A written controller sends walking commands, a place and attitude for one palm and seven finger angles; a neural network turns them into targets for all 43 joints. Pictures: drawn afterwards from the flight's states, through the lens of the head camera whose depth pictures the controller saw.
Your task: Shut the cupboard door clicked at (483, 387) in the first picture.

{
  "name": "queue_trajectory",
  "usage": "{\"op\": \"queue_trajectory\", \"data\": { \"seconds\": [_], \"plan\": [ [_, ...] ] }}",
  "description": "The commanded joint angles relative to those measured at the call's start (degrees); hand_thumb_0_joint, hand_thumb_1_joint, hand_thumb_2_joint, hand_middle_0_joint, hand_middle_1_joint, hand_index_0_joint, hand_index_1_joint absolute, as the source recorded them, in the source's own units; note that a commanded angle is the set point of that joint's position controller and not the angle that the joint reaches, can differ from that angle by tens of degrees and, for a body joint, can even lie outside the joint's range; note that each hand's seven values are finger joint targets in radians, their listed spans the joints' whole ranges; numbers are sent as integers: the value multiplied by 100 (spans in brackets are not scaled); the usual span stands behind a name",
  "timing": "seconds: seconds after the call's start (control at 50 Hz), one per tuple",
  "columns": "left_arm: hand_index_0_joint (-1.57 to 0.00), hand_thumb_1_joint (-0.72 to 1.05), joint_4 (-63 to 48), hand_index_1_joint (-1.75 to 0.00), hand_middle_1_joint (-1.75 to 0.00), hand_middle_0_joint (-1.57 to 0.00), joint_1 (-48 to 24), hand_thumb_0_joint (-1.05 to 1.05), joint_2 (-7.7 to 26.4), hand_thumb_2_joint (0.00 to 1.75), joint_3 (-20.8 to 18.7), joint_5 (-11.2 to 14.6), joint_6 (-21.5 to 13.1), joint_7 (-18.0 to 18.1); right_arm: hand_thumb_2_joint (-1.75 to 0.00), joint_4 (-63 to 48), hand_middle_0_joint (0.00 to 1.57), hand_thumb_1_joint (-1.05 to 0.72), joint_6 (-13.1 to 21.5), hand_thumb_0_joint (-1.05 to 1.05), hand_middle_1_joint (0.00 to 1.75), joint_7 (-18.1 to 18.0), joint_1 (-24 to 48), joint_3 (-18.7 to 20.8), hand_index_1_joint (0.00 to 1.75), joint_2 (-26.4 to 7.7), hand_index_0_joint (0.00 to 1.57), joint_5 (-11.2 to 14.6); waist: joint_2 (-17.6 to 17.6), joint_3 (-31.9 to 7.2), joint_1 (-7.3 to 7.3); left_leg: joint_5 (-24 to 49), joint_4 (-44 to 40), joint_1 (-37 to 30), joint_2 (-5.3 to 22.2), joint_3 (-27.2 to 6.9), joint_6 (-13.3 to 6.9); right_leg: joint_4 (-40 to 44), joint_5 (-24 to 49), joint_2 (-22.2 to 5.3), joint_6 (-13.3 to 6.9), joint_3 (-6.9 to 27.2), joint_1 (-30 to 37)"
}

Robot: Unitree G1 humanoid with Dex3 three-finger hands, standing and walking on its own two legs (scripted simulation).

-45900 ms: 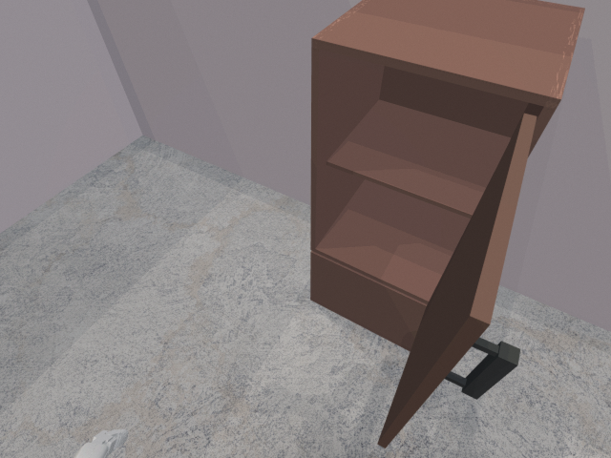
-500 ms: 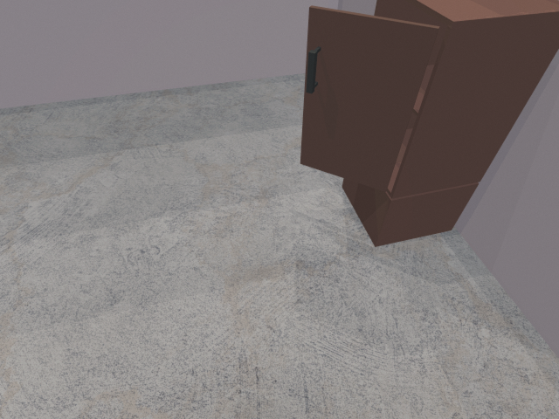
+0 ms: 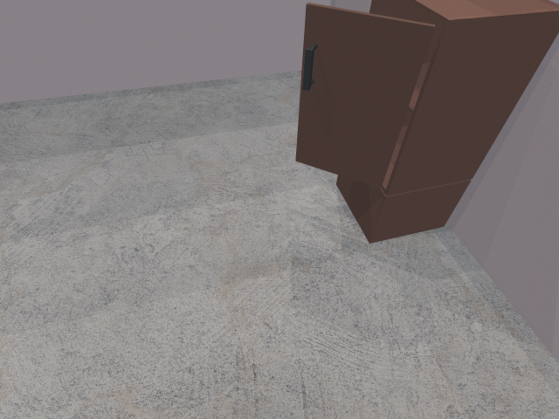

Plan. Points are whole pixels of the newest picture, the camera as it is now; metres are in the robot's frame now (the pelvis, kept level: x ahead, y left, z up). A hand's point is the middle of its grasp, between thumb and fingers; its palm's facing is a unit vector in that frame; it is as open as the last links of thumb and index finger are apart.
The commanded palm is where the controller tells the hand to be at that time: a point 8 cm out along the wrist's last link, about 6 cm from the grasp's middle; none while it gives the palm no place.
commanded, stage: look to check the result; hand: left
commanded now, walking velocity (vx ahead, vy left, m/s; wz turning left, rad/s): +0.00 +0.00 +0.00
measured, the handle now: (310, 67) +1.12 -0.05 -0.01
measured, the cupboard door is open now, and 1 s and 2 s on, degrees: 48 48 48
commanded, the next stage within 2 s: walk to a spot facing it in 0.42 s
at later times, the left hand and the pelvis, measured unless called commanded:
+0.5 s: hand out of the picture +0.00 +0.19 -0.18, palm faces +0.01 -0.98 -0.19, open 7.4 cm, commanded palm none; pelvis +0.00 +0.01 +0.00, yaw +0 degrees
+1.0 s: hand out of the picture +0.03 +0.21 -0.20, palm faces +0.15 -0.98 -0.14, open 7.4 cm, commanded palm none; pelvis +0.09 +0.05 -0.02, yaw +7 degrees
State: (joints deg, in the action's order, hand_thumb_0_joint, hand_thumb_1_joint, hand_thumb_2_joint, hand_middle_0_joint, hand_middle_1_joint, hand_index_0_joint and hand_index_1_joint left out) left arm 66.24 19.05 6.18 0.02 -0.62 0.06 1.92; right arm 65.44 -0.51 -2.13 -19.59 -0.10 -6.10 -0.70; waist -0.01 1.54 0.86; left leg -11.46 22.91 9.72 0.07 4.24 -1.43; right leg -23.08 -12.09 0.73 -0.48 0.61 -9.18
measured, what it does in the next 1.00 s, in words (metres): walks ahead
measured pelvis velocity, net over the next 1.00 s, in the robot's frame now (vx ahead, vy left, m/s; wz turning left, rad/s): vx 0.09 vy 0.05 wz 0.11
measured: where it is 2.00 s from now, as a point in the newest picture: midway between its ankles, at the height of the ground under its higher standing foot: (266, 371)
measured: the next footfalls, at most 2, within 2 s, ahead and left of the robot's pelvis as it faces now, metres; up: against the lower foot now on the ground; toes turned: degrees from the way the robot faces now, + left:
right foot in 1.38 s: +0.44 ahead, -0.05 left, +0.00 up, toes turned +6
left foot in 1.76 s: +0.46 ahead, +0.18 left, +0.00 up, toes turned +8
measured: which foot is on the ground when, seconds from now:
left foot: down 0.00-1.00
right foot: down 0.00-0.92, up 0.94-1.00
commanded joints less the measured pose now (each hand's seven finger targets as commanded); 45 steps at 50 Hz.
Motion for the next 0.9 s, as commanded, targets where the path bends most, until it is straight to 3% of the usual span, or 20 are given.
{"op": "queue_trajectory", "data": {
  "seconds": [0.0,0.52,0.56,0.58,0.62,0.66,0.7,0.72,0.74,0.76,0.78,0.8,0.82,0.84,0.86,0.88],
  "plan": [
    [-20,90,-109,-30,-30,-20,402,0,537,90,-95,-6,-80,47,-90,-117,20,-90,80,0,30,-42,-415,78,30,-554,20,11,10,512,-23,-247,-593,184,557,-663,-55,548,-43,-500,-112,502,-456],
    [-20,90,-257,-30,-30,-20,-117,0,1064,90,-150,-25,-107,-1,-90,-260,20,-90,143,0,30,7,136,162,30,-1110,20,12,-6,337,-24,-35,-727,-18,615,-770,-79,536,190,-575,-97,472,-251],
    [-20,90,-193,-30,-30,-20,-4,0,787,90,-99,-20,-77,0,-90,-186,20,-90,101,0,30,24,-35,97,30,-831,20,-25,12,218,6,-656,-725,-4,523,-755,-46,518,-341,-570,-40,396,-204],
    [-20,90,-217,-30,-30,-20,66,0,831,90,-129,-44,-58,-7,-90,-192,20,-90,60,0,30,35,-138,118,30,-854,20,-35,-37,179,1,-1217,-652,48,489,-777,-81,438,-948,-527,-57,367,-262],
    [-20,90,-322,-30,-30,-20,42,0,912,90,-205,-89,-12,-60,-90,-277,20,-90,16,0,30,59,-111,171,30,-941,20,-74,16,608,-20,-2102,-763,484,513,-969,-193,328,-1755,-497,-75,294,-589],
    [-20,90,-421,-30,-30,-20,93,0,936,90,-263,-114,-23,-104,-90,-382,20,-90,28,0,30,71,-98,202,30,-952,20,-81,-83,801,-62,-2303,-668,812,498,-1139,-296,252,-1924,-524,-131,316,-603],
    [-20,90,-458,-30,-30,-20,238,0,973,90,-316,-115,-54,-131,-90,-482,20,-90,63,0,30,78,-94,212,30,-914,20,-75,-234,781,-110,-2166,-294,1073,326,-1025,-311,345,-2080,-708,-240,478,-415],
    [-20,90,-461,-30,-30,-20,324,0,1019,90,-353,-110,-82,-130,-90,-530,20,-90,94,0,30,79,-110,192,30,-838,20,-66,-487,735,-154,-1867,44,1315,164,-813,-265,467,-2092,-889,-345,650,-98],
    [-20,90,-439,-30,-30,-20,483,0,1111,90,-392,-97,-103,-119,-90,-586,20,-90,127,0,30,91,-62,158,30,-739,20,-52,-818,713,-227,-1472,596,1643,-61,-472,-181,688,-2214,-1183,-509,977,266],
    [-20,90,-417,-30,-30,-20,666,0,1211,90,-443,-79,-125,-95,-90,-643,20,-90,153,0,30,98,-24,155,30,-667,20,-58,-1099,568,-271,-1158,1183,1825,-112,-190,-119,934,-2402,-1578,-710,1393,539],
    [-20,90,-411,-30,-30,-20,755,0,1235,90,-477,-75,-141,-71,-90,-734,20,-90,152,0,30,106,91,180,30,-694,20,-70,-1176,631,-301,-1252,1635,2046,-15,-141,-88,1041,-2387,-1852,-899,1620,616],
    [-20,90,-440,-30,-30,-20,703,0,1218,90,-495,-88,-170,-66,-90,-801,20,-90,177,0,30,119,210,189,30,-692,20,-68,-1083,759,-275,-1392,1827,2203,150,-169,-57,1016,-2074,-1996,-1019,1609,592],
    [-20,90,-483,-30,-30,-20,635,0,1180,90,-507,-106,-195,-66,-90,-837,20,-90,204,0,30,136,224,198,30,-659,20,-56,-858,815,-213,-1443,1735,2106,246,-159,-49,898,-1683,-2047,-1043,1437,501],
    [-20,90,-518,-30,-30,-20,465,0,1176,90,-517,-111,-208,-72,-90,-805,20,-90,237,0,30,152,11,195,30,-601,20,-46,-635,701,-50,-1318,1251,1624,288,-122,-52,561,-1234,-1945,-941,1034,320],
    [-20,90,-590,-30,-30,-20,195,0,1122,90,-521,-93,-194,-84,-90,-639,20,-90,276,0,30,163,-488,195,30,-593,20,-47,-347,535,222,-785,444,501,233,-62,-91,-66,-922,-1590,-664,381,-301],
    [-20,90,-692,-30,-30,-20,46,0,918,90,-483,-53,-192,-136,-90,-352,20,-90,322,0,30,142,-1235,267,30,-876,20,-76,691,288,472,-263,-40,-806,480,-830,-359,-1475,-345,-805,-297,-418,-1189]
  ]
}}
